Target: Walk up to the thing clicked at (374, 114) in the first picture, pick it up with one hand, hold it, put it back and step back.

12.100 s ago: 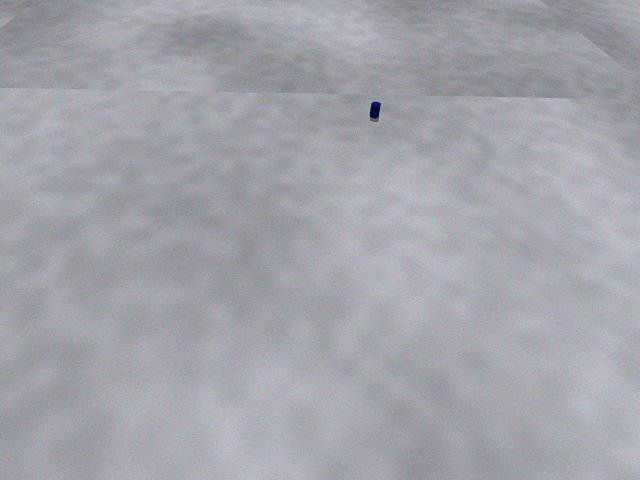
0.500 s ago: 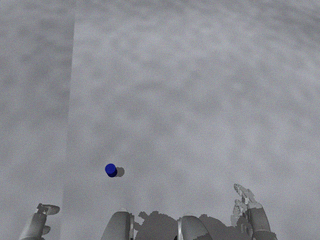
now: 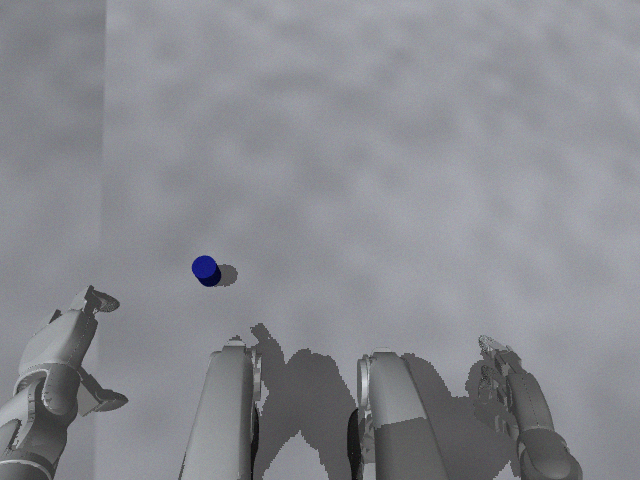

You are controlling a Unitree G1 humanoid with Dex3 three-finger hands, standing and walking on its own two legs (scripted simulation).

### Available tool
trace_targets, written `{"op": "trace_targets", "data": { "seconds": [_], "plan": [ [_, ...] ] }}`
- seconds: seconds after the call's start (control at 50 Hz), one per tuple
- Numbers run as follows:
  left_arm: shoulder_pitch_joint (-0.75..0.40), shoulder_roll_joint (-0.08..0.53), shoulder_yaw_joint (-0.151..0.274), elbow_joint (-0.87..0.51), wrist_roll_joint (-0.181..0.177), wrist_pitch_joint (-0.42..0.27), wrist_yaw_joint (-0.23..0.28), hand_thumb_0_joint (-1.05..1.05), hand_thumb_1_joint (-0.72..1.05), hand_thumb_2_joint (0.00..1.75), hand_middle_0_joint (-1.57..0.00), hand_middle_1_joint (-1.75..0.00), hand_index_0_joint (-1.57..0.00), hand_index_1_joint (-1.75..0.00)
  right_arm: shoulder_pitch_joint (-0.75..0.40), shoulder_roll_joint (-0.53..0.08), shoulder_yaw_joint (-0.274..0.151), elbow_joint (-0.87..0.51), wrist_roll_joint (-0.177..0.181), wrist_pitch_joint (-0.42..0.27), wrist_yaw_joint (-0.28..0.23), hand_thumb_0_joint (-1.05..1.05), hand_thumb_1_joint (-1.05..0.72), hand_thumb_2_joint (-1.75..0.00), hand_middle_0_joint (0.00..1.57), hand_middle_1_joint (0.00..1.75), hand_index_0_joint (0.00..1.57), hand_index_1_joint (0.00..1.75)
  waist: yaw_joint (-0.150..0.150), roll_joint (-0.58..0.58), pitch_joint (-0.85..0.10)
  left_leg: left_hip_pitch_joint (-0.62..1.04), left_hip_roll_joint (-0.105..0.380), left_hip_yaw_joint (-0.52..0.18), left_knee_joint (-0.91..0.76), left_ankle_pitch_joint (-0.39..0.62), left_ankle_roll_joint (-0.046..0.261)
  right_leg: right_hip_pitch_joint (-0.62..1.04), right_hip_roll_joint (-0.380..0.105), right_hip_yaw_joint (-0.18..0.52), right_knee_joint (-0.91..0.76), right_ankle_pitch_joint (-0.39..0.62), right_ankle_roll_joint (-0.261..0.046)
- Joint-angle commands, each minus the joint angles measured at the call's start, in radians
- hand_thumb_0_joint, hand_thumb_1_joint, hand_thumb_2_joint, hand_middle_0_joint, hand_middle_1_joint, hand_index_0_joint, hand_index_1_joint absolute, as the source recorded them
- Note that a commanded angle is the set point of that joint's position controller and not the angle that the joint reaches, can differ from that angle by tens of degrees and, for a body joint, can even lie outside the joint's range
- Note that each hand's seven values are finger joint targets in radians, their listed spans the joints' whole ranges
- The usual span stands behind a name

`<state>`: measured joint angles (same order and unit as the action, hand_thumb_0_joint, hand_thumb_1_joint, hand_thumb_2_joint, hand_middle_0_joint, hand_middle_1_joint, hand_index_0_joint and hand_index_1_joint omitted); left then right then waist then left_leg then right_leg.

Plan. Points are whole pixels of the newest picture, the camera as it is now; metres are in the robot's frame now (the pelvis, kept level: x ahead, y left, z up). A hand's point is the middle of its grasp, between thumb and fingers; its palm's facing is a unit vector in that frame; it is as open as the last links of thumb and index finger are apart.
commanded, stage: rise first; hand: left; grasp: from above
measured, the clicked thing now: (207, 271) +0.49 +0.24 -0.50
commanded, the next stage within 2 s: none
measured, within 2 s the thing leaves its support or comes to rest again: neither
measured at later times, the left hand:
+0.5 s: hand (140, 302) +0.36 +0.30 -0.28, palm faces -0.45 -0.16 -0.88, open 13.7 cm
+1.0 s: hand (157, 280) +0.42 +0.30 -0.34, palm faces -0.44 -0.03 -0.90, open 13.4 cm
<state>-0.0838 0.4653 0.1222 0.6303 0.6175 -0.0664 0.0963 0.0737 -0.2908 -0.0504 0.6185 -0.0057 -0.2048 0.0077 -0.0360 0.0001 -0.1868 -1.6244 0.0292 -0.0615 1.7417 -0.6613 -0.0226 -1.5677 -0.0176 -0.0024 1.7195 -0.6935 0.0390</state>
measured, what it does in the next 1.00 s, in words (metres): lowers itself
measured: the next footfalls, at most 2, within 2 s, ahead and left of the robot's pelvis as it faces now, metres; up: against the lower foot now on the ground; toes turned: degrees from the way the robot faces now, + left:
none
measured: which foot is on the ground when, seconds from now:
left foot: down 0.00-1.00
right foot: down 0.00-1.00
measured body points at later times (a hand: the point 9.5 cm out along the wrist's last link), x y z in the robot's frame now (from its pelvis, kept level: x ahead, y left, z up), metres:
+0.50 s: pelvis -0.05 +0.00 -0.15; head +0.16 +0.04 +0.25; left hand +0.38 +0.31 -0.23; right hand +0.03 -0.28 -0.27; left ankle +0.05 +0.13 -0.51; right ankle +0.04 -0.14 -0.51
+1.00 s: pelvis -0.04 +0.01 -0.19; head +0.19 +0.06 +0.19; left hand +0.44 +0.30 -0.29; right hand +0.01 -0.27 -0.30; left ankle +0.05 +0.13 -0.51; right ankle +0.04 -0.14 -0.50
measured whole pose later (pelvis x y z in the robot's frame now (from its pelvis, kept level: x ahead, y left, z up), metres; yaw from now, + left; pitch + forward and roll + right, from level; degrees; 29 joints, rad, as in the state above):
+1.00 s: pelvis -0.04 +0.01 -0.19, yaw -6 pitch +34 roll -8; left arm -0.87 0.77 0.13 1.32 1.27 -0.29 0.34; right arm 0.12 -0.25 0.02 0.76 -0.12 -0.02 0.11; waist -0.17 -0.02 -0.07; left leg -2.27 0.01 -0.15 2.34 -0.66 -0.01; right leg -2.17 0.02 -0.03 2.27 -0.70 0.06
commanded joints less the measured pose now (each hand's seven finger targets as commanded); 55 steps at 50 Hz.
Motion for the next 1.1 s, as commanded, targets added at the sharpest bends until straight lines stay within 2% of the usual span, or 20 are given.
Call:
{"op": "trace_targets", "data": {
  "seconds": [0.0,0.04,0.06,0.08,0.1,0.14,0.18,0.26,0.36,0.48,0.5,0.56,0.64,0.7,0.78,0.8,0.84,0.9,0.98,1.08],
  "plan": [
    [-0.191,0.283,0.107,-0.048,0.096,-0.043,0.070,0.00,-0.56,1.01,-0.07,-1.09,-0.07,-1.09,0.086,-0.171,-0.074,-0.055,0.013,-0.015,0.003,0.00,-0.89,-0.90,0.20,0.30,0.20,0.30,0.022,0.146,-0.521,0.346,-0.018,0.013,-0.136,0.295,0.018,0.065,0.033,-0.044,-0.085,0.280,-0.066],
    [-0.261,0.297,0.102,0.015,0.136,-0.040,0.080,0.00,-0.54,1.00,-0.07,-1.09,-0.08,-1.09,0.101,-0.173,-0.076,-0.028,0.009,-0.002,0.009,0.00,-0.89,-0.90,0.20,0.30,0.20,0.30,0.023,0.131,-0.562,0.312,-0.018,0.023,-0.074,0.333,0.025,0.047,0.035,-0.050,-0.049,0.310,-0.064],
    [-0.318,0.277,0.079,0.041,0.147,-0.043,0.079,0.00,-0.55,1.00,-0.08,-1.08,-0.08,-1.08,0.108,-0.173,-0.077,-0.016,0.007,0.003,0.014,0.00,-0.89,-0.90,0.20,0.30,0.20,0.30,0.005,0.110,-0.573,0.286,-0.017,0.024,-0.039,0.335,0.030,0.026,0.037,-0.054,-0.031,0.313,-0.063],
    [-0.385,0.310,0.086,0.042,0.168,-0.052,0.081,0.00,-0.53,1.01,-0.08,-1.07,-0.07,-1.07,0.119,-0.175,-0.078,-0.004,0.004,0.007,0.016,0.00,-0.87,-0.90,0.20,0.30,0.20,0.30,0.008,0.113,-0.596,0.259,-0.018,0.027,-0.009,0.328,0.032,0.010,0.037,-0.054,-0.011,0.309,-0.063],
    [-0.423,0.353,0.103,0.080,0.186,-0.059,0.082,0.00,-0.51,1.00,-0.08,-1.06,-0.08,-1.06,0.125,-0.177,-0.079,0.003,0.001,0.011,0.019,0.00,-0.86,-0.89,0.20,0.30,0.20,0.30,0.010,0.097,-0.598,0.206,-0.022,0.035,0.021,0.296,0.036,0.011,0.037,-0.050,0.000,0.292,-0.061],
    [-0.491,0.344,0.078,0.125,0.216,-0.081,0.077,0.00,-0.47,0.97,-0.10,-1.03,-0.10,-1.03,0.140,-0.175,-0.079,0.019,-0.006,0.020,0.025,0.00,-0.86,-0.89,0.20,0.30,0.20,0.30,-0.005,0.079,-0.592,0.148,-0.022,0.038,0.058,0.241,0.040,-0.007,0.036,-0.057,0.024,0.254,-0.060],
    [-0.552,0.422,0.112,0.154,0.254,-0.102,0.082,0.00,-0.45,0.96,-0.14,-0.98,-0.14,-0.99,0.150,-0.182,-0.081,0.021,-0.012,0.032,0.027,0.00,-0.87,-0.90,0.20,0.30,0.20,0.30,0.008,0.067,-0.620,0.109,-0.023,0.043,0.078,0.191,0.042,-0.004,0.040,-0.060,0.039,0.210,-0.060],
    [-0.667,0.449,0.092,0.223,0.307,-0.144,0.089,0.00,-0.46,0.97,-0.13,-1.00,-0.13,-1.00,0.158,-0.181,-0.075,0.030,-0.021,0.054,0.032,0.00,-0.87,-0.90,0.20,0.30,0.20,0.30,-0.014,0.072,-0.571,0.018,-0.026,0.046,0.116,0.055,0.048,-0.085,0.048,-0.071,0.062,0.078,-0.061],
    [-0.786,0.498,0.089,0.284,0.389,-0.184,0.119,0.00,-0.48,0.99,-0.12,-0.98,-0.11,-0.99,0.187,-0.188,-0.063,0.049,-0.031,0.085,0.038,0.00,-0.87,-0.90,0.20,0.30,0.20,0.30,-0.038,0.103,-0.551,-0.028,-0.029,0.036,0.159,-0.003,0.049,-0.180,0.057,-0.090,0.115,0.020,-0.067],
    [-0.895,0.527,0.071,0.378,0.487,-0.203,0.187,0.00,-0.45,0.96,-0.16,-0.91,-0.15,-0.92,0.209,-0.200,-0.044,0.081,-0.050,0.126,0.052,0.00,-0.89,-0.90,0.20,0.30,0.20,0.30,-0.063,0.203,-0.521,-0.016,-0.026,0.009,0.188,0.004,0.038,-0.303,0.054,-0.120,0.205,0.049,-0.077],
    [-0.896,0.509,0.057,0.410,0.504,-0.202,0.198,0.00,-0.45,0.96,-0.17,-0.89,-0.16,-0.91,0.215,-0.197,-0.041,0.088,-0.054,0.132,0.055,0.00,-0.89,-0.90,0.20,0.30,0.20,0.30,-0.071,0.217,-0.503,-0.017,-0.026,0.011,0.194,0.021,0.036,-0.310,0.053,-0.123,0.214,0.065,-0.077],
    [-0.934,0.551,0.067,0.463,0.548,-0.195,0.225,0.00,-0.44,0.94,-0.17,-0.88,-0.16,-0.89,0.218,-0.205,-0.033,0.097,-0.064,0.145,0.064,0.00,-0.89,-0.90,0.20,0.30,0.20,0.30,-0.073,0.224,-0.510,-0.033,-0.029,0.012,0.222,0.048,0.038,-0.332,0.053,-0.128,0.239,0.089,-0.079],
    [-0.980,0.522,0.033,0.500,0.578,-0.190,0.238,0.00,-0.42,0.92,-0.19,-0.85,-0.18,-0.86,0.221,-0.207,-0.031,0.103,-0.078,0.154,0.074,0.00,-0.90,-0.90,0.20,0.30,0.20,0.30,-0.097,0.238,-0.493,-0.044,-0.029,0.010,0.247,0.054,0.039,-0.367,0.051,-0.132,0.262,0.102,-0.077],
    [-1.018,0.560,0.042,0.505,0.599,-0.196,0.242,0.00,-0.40,0.90,-0.20,-0.85,-0.19,-0.85,0.228,-0.210,-0.028,0.108,-0.086,0.159,0.079,0.00,-0.90,-0.90,0.20,0.30,0.20,0.30,-0.102,0.246,-0.523,-0.046,-0.031,0.011,0.269,0.073,0.039,-0.356,0.054,-0.136,0.279,0.118,-0.078],
    [-1.037,0.571,0.040,0.530,0.618,-0.205,0.249,0.00,-0.37,0.86,-0.22,-0.84,-0.22,-0.84,0.227,-0.213,-0.025,0.112,-0.097,0.167,0.085,0.00,-0.90,-0.90,0.20,0.30,0.20,0.30,-0.111,0.240,-0.526,-0.055,-0.030,0.009,0.295,0.081,0.042,-0.371,0.053,-0.136,0.292,0.127,-0.077],
    [-1.054,0.568,0.033,0.533,0.623,-0.209,0.252,0.00,-0.38,0.87,-0.22,-0.84,-0.22,-0.85,0.230,-0.211,-0.021,0.116,-0.101,0.168,0.086,0.00,-0.90,-0.90,0.20,0.30,0.20,0.30,-0.124,0.243,-0.513,-0.073,-0.030,0.014,0.307,0.083,0.044,-0.366,0.054,-0.135,0.291,0.133,-0.074],
    [-1.058,0.585,0.042,0.538,0.637,-0.216,0.259,0.00,-0.38,0.87,-0.22,-0.85,-0.22,-0.85,0.238,-0.210,-0.017,0.120,-0.106,0.170,0.090,0.00,-0.91,-0.90,0.20,0.30,0.20,0.30,-0.121,0.242,-0.528,-0.081,-0.032,0.016,0.320,0.092,0.046,-0.355,0.058,-0.137,0.300,0.141,-0.074],
    [-1.069,0.587,0.059,0.548,0.633,-0.221,0.272,0.00,-0.39,0.88,-0.20,-0.87,-0.20,-0.87,0.244,-0.213,-0.016,0.122,-0.114,0.173,0.093,0.00,-0.90,-0.90,0.20,0.30,0.20,0.30,-0.128,0.259,-0.546,-0.049,-0.025,0.003,0.323,0.112,0.041,-0.376,0.058,-0.146,0.321,0.154,-0.071],
    [-1.081,0.580,0.050,0.561,0.647,-0.219,0.289,0.00,-0.43,0.91,-0.16,-0.91,-0.17,-0.91,0.249,-0.209,-0.008,0.123,-0.120,0.176,0.097,0.00,-0.91,-0.90,0.20,0.30,0.20,0.30,-0.135,0.271,-0.559,-0.052,-0.025,0.012,0.354,0.164,0.041,-0.365,0.066,-0.147,0.330,0.204,-0.072],
    [-1.076,0.584,0.062,0.580,0.640,-0.204,0.299,0.00,-0.46,0.93,-0.14,-0.94,-0.14,-0.94,0.260,-0.215,-0.004,0.126,-0.127,0.178,0.105,0.00,-0.91,-0.90,0.20,0.30,0.20,0.30,-0.145,0.295,-0.550,-0.048,-0.020,0.003,0.351,0.192,0.038,-0.371,0.063,-0.154,0.355,0.225,-0.069]
  ]
}}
